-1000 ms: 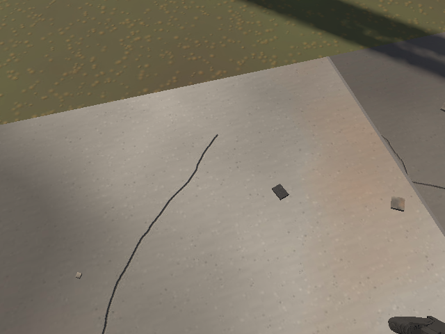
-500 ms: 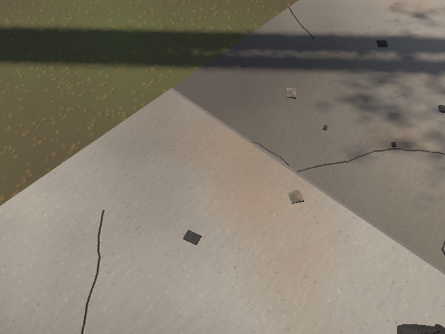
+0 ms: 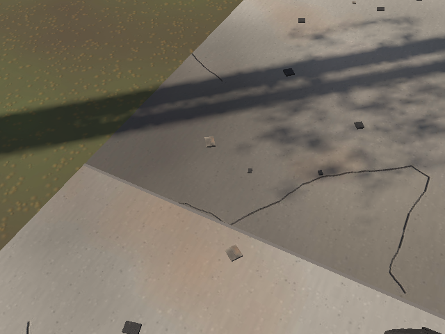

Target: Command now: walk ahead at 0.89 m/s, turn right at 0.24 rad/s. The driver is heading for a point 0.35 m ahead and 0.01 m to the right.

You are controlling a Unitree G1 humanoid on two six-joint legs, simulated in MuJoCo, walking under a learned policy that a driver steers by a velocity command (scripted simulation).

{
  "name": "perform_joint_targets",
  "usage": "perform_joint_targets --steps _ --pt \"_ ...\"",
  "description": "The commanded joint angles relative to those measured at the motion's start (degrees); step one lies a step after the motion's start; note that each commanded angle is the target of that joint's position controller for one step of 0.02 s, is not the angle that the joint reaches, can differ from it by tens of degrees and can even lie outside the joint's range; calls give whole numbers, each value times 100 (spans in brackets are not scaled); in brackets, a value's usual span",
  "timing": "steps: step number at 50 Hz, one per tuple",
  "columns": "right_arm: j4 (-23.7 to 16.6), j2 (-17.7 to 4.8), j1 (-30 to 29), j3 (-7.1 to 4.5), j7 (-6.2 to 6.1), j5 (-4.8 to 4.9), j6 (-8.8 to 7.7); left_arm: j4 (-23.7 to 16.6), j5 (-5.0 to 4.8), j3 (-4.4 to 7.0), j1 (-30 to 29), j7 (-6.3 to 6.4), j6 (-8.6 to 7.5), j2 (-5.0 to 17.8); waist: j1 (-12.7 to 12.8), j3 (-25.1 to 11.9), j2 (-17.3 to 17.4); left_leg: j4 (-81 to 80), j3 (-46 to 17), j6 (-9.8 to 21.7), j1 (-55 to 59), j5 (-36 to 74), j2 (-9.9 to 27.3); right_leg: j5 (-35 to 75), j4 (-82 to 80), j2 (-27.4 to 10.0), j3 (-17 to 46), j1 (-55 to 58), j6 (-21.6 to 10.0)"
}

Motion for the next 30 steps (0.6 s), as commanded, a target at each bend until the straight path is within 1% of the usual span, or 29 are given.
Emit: perform_joint_targets --steps 1,2,3,4,5,6,7,8,9,10,11,12,13,14,15,16,17,18,19,20,21,22,23,25,26,27,28,29,30 --pt "-725 -380 -1374 -49 12 27 -125 -59 3 254 -69 69 -137 988 -24 1120 -770 -705 214 298 -226 52 -96 1938 -877 -1383 629 -319 -842" --pt "-740 -395 -1325 -44 -11 13 -129 19 9 258 -124 86 -137 1039 -112 1101 -757 -893 288 447 23 -131 -176 2668 -782 -1422 479 -192 -794" --pt "-701 -418 -1099 -49 -62 11 -127 68 21 262 -273 96 -145 1121 -296 949 -781 -1067 412 623 590 -401 -362 4069 -456 -1387 240 -185 -704" --pt "-609 -489 -703 -85 -144 13 -119 140 42 289 -285 115 -157 1256 -499 620 -930 -1010 527 755 1282 -694 -633 5846 107 -1422 141 -118 -646" --pt "-384 -657 175 -167 -240 32 -121 211 106 337 -317 135 -135 1420 -930 109 -1065 -880 522 858 2180 -1079 -897 7212 1123 -1450 65 -84 -593" --pt "57 -805 1638 -263 -351 51 -139 209 133 383 -602 163 -83 1525 -1659 -519 -966 -1038 441 942 3708 -1210 -965 7373 2701 -1329 -106 -677 -494" --pt "357 -1274 2642 -408 -465 -67 -177 100 79 295 -556 142 -99 1191 -1952 -1159 -290 -1096 -614 1066 5531 -2503 -168 5733 4739 -893 -156 -2311 -421" --pt "457 -1851 2876 -524 -442 -221 -273 -88 -60 97 -148 21 -171 304 -1451 -1690 1654 -2469 -4144 1623 6259 -4633 1473 362 6955 457 242 -3977 -191" --pt "492 -1414 2373 -414 -366 -88 -317 -76 -30 149 -532 34 -248 633 -1261 -1317 1187 -3420 -5528 1596 5831 -3763 1569 -272 7449 547 1016 -4500 -369" --pt "426 -1112 1687 -375 -381 -67 -358 -134 -83 177 -837 63 -253 744 -896 -340 522 -3167 -4346 1666 4952 -2107 1607 145 7503 156 793 -4653 -327" --pt "425 -756 1425 -285 -362 -39 -419 -97 -1 132 -1092 69 -234 750 -791 -39 -279 -3001 -3374 1628 4179 -517 1434 427 7122 -125 594 -4365 -306" --pt "519 -552 1294 -201 -361 -29 -468 -102 61 111 -1154 62 -169 618 -585 185 -262 -2982 -2638 1548 3601 645 1191 346 6853 -239 499 -4123 -241" --pt "428 -171 1069 -80 -297 175 -679 -265 -375 204 -1342 83 -215 779 -549 79 166 -3194 -2135 1524 3459 1382 1000 141 6858 -562 631 -3947 -162" --pt "564 -108 1010 -20 -245 182 -797 -293 -399 192 -1407 92 -157 751 -415 47 205 -3309 -1897 1403 3429 1800 902 295 6543 -669 580 -3909 -134" --pt "625 -277 1001 -46 -257 215 -864 -291 -327 173 -1388 108 -105 682 -349 164 252 -3426 -1636 1516 3292 2471 918 232 6254 -699 487 -3929 -18" --pt "708 -403 943 -57 -286 236 -882 -312 -238 145 -1454 113 -72 602 -280 356 132 -3502 -1342 1478 3021 2953 877 280 5843 -713 375 -3953 90" --pt "749 -527 913 -71 -334 218 -874 -421 -161 110 -1663 106 -71 510 -267 463 75 -3567 -1024 1431 2816 3313 727 535 5342 -670 229 -3959 195" --pt "773 -634 836 -83 -401 210 -828 -554 -123 57 -1947 89 -79 396 -268 557 51 -3626 -675 1370 2621 3452 493 926 4649 -594 -5 -3906 302" --pt "766 -679 788 -83 -455 237 -782 -627 -89 6 -2195 50 -112 313 -341 528 44 -3615 -290 1237 2464 3342 196 1563 3794 -508 -197 -3596 350" --pt "822 -722 1028 -91 -495 261 -755 -691 -62 -31 -2544 0 -150 235 -559 397 61 -3585 -143 1152 2551 3124 52 2297 3105 -364 -338 -3336 393" --pt "902 -804 1305 -104 -518 272 -732 -759 -51 -36 -2793 -47 -174 224 -728 240 25 -3565 -190 1101 2772 2865 89 2942 2645 -243 -357 -3159 417" --pt "960 -908 1437 -125 -532 279 -704 -817 -54 -17 -2913 -80 -177 280 -785 138 53 -3551 -298 1065 3019 2630 213 3314 2324 -188 -289 -3058 404" --pt "995 -969 1439 -143 -546 289 -669 -856 -58 20 -2964 -97 -174 398 -763 97 123 -3478 -388 1017 3256 2412 330 3420 2078 -187 -171 -3022 355" --pt "1047 -980 1351 -167 -567 283 -566 -836 -33 120 -2884 -114 -186 669 -632 39 181 -3107 -500 915 3668 2243 505 3266 1858 -177 -25 -2938 202" --pt "1051 -979 1271 -178 -574 261 -496 -714 -13 184 -2579 -112 -201 796 -469 -69 185 -2725 -516 847 3825 2441 515 3142 1830 -113 -23 -2698 126" --pt "1026 -920 1137 -168 -580 250 -421 -485 18 257 -2014 -99 -221 895 -185 -263 100 -2061 -437 725 3850 2662 367 3243 1669 1 -119 -2164 40" --pt "996 -812 1245 -133 -568 197 -377 -357 55 330 -1634 -63 -240 1114 -67 -527 -249 -1084 -253 482 3645 2167 8 4687 1579 -240 -10 -1468 -91" --pt "983 -425 1910 8 -518 83 -386 -395 216 347 -1434 -6 -198 1418 -328 -1308 -1306 789 -250 154 2255 -458 -445 7186 2253 -1576 1342 290 -976" --pt "1253 -39 2609 162 -424 192 -338 -357 186 178 -1384 -14 -139 868 -490 -2383 -1780 2157 -834 -85 1653 -3668 -812 7505 2121 -2488 2678 1007 -1882"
